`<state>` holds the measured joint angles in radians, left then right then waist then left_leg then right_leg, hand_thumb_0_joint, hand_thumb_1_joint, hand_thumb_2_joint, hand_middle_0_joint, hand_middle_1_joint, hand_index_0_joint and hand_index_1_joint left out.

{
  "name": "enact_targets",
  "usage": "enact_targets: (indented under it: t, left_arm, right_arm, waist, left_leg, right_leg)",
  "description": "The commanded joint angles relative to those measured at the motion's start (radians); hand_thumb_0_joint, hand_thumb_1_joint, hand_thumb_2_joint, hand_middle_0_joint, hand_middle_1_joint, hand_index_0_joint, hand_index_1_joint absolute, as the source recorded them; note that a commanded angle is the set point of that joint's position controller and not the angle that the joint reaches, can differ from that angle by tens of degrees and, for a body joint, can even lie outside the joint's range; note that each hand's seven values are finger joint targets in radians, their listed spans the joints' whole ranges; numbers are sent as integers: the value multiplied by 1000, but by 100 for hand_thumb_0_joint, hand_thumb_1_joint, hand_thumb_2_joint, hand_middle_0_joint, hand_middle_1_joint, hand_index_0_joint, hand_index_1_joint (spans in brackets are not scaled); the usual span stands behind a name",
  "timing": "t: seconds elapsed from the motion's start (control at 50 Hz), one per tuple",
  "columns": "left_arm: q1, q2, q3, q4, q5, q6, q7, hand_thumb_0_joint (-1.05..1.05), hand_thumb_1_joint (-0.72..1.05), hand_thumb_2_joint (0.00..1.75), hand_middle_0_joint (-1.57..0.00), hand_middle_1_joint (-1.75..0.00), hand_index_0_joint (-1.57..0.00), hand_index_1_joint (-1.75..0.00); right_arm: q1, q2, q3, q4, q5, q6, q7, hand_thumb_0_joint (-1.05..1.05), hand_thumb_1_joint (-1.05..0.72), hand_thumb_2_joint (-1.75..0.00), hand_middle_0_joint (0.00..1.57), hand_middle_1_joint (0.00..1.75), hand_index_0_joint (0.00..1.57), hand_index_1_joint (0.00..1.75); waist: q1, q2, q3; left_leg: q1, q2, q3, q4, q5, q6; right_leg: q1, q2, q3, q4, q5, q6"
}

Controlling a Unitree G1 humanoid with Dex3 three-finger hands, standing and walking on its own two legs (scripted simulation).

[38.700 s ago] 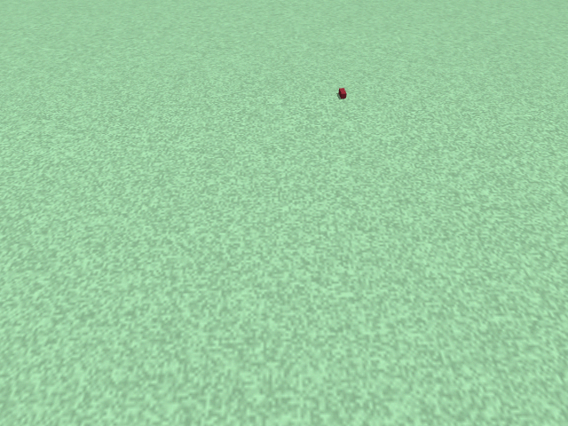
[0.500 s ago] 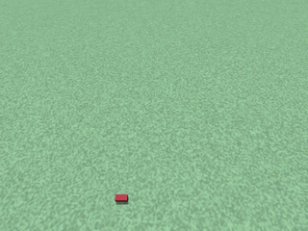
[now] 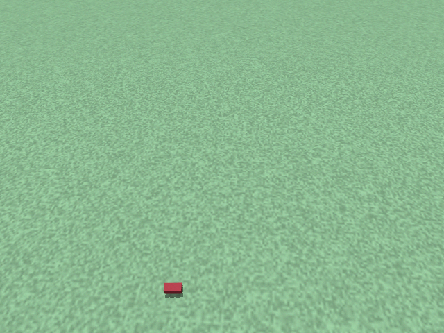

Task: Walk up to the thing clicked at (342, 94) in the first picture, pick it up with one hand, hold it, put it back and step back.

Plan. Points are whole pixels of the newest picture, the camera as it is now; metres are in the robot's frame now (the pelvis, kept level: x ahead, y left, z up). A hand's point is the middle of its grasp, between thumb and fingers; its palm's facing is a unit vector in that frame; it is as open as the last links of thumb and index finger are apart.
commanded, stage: stand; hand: left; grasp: from above
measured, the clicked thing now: (173, 288) +0.44 +0.23 -0.76
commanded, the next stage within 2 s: step back in 0.50 s
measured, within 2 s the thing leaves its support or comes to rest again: neither
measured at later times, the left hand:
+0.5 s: hand out of the picture +0.07 +0.25 -0.16, palm faces -0.01 -0.94 -0.35, open 7.4 cm
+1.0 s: hand out of the picture +0.05 +0.30 -0.18, palm faces -0.08 -0.92 -0.38, open 7.4 cm
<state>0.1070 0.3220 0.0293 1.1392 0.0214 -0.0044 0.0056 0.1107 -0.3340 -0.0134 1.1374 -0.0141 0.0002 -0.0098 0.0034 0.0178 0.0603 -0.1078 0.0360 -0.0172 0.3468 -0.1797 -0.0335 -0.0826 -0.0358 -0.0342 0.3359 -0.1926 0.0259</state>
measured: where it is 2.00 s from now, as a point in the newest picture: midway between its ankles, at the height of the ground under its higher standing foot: outside the picture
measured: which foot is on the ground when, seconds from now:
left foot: down 0.00-1.00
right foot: down 0.00-0.76, up 0.78-1.00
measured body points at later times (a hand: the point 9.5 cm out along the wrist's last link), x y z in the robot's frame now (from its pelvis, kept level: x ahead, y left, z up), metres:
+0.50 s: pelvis +0.00 +0.00 +0.00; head +0.00 -0.01 +0.45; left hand +0.07 +0.30 -0.13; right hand +0.06 -0.30 -0.14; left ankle +0.01 +0.14 -0.75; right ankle +0.00 -0.13 -0.75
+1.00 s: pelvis -0.09 +0.04 -0.02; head -0.01 +0.05 +0.42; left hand +0.06 +0.35 -0.15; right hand -0.02 -0.28 -0.13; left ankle -0.03 +0.13 -0.75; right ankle -0.12 -0.10 -0.68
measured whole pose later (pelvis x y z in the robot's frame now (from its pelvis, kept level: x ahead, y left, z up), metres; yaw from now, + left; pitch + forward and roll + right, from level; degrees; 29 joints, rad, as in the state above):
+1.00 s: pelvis -0.09 +0.04 -0.02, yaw -3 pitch -2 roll -1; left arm 0.07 0.40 0.07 0.90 0.01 0.06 0.03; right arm 0.13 -0.35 -0.05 0.90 -0.02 0.03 -0.02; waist -0.02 -0.03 0.20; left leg -0.33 0.01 0.04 0.62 -0.25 0.05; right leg -0.44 0.10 0.13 1.12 -0.54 0.01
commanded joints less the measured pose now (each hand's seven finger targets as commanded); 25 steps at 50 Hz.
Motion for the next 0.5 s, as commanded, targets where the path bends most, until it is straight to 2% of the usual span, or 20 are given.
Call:
enact_targets:
  t: [0.0,0.06,0.1,0.14,0.18,0.24,0.26,0.46,0.48]
  left_arm:
    - [-28,209,35,-60,-6,-19,10,0,90,90,-20,-30,-20,-30]
    - [-34,212,34,-63,-4,-21,11,0,90,90,-20,-30,-20,-30]
    - [-33,210,31,-62,-5,-19,9,0,90,90,-20,-30,-20,-30]
    - [-37,215,33,-66,-7,-20,9,0,90,90,-20,-30,-20,-30]
    - [-28,215,32,-66,-7,-23,8,0,90,90,-20,-30,-20,-30]
    - [-32,220,32,-69,-8,-25,8,0,90,90,-20,-30,-20,-30]
    - [-26,214,28,-68,-8,-25,8,0,90,90,-20,-30,-20,-30]
    - [-22,225,28,-71,-9,-25,7,0,90,90,-20,-30,-20,-30]
    - [-25,298,72,-87,-31,-14,12,0,90,90,-20,-30,-20,-30]
  right_arm:
    - [-39,-202,-31,-59,-3,-26,-7,0,-90,-90,20,30,20,30]
    - [-38,-203,-33,-56,-3,-25,-6,0,-90,-90,20,30,20,30]
    - [-33,-202,-33,-54,-3,-24,-5,0,-90,-90,20,30,20,30]
    - [-26,-201,-32,-52,-4,-24,-4,0,-90,-90,20,30,20,30]
    - [-45,-206,-35,-57,-4,-26,-3,0,-90,-90,20,30,20,30]
    - [-29,-205,-34,-53,-2,-25,-2,0,-90,-90,20,30,20,30]
    - [-29,-203,-32,-53,-2,-25,-2,0,-90,-90,20,30,20,30]
    - [-22,-203,-29,-53,-2,-24,1,0,-90,-90,20,30,20,30]
    - [-63,-271,-51,-78,13,-7,7,0,-90,-90,20,30,20,30]
  waist:
    - [5,-2,-62]
    - [3,-19,-64]
    - [-3,-20,-41]
    - [-4,-11,-47]
    - [4,-11,-72]
    - [-2,-24,-68]
    - [-3,-16,-47]
    - [-5,-22,-55]
    - [-3,-30,49]
  left_leg:
    - [-7,90,-71,-59,139,45]
    - [6,92,-73,-57,138,44]
    - [-5,88,-72,-65,90,41]
    - [-27,87,-71,-73,78,41]
    - [4,93,-72,-57,127,46]
    - [0,91,-67,-57,122,44]
    - [-9,89,-71,-66,116,41]
    - [-10,89,-68,-69,91,42]
    - [-86,73,-79,48,257,67]
  right_leg:
    - [4,-96,69,-54,112,-32]
    - [-8,-96,68,-58,98,-33]
    - [-30,-93,72,-69,53,-35]
    - [-10,-97,76,-62,60,-37]
    - [-7,-97,74,-57,96,-37]
    - [-5,-100,80,-59,103,-38]
    - [-21,-94,73,-63,87,-35]
    - [-18,-98,79,-61,76,-38]
    - [-105,-91,105,18,262,-50]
